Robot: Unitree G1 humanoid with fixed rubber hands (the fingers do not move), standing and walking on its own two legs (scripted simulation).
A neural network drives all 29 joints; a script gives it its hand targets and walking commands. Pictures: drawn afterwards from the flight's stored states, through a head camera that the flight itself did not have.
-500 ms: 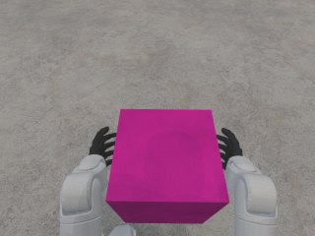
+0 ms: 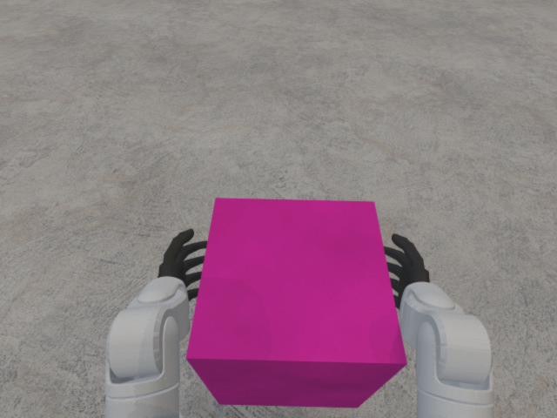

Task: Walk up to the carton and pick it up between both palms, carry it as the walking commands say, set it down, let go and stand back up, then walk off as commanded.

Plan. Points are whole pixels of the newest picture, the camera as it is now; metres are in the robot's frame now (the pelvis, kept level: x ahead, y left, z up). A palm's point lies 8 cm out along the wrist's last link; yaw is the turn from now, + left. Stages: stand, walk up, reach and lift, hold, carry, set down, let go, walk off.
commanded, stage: carry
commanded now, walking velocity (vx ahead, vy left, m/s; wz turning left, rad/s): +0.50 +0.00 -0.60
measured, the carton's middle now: (291, 310) +0.27 -0.01 +0.02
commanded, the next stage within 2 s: none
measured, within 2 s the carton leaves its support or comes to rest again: neither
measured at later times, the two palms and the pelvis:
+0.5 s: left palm (227, 154) +0.55 +0.10 +0.08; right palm (390, 164) +0.52 -0.20 +0.08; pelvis +0.27 -0.02 -0.01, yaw -6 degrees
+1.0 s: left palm (252, 127) +0.62 +0.06 +0.09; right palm (407, 147) +0.57 -0.24 +0.09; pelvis +0.33 -0.04 +0.00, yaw -10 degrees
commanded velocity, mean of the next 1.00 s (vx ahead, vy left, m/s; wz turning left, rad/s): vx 0.00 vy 0.00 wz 0.00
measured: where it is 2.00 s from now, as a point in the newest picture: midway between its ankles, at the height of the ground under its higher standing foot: outside the picture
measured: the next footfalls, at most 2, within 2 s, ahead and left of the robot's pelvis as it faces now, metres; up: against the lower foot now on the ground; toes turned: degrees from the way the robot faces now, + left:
right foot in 0.12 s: +0.23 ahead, -0.09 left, +0.00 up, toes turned -25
left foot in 0.46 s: +0.38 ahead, +0.07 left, +0.00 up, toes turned +3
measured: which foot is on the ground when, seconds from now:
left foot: down 0.00-0.12, up 0.14-0.44, down 0.46-1.00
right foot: up 0.00-0.10, down 0.12-1.00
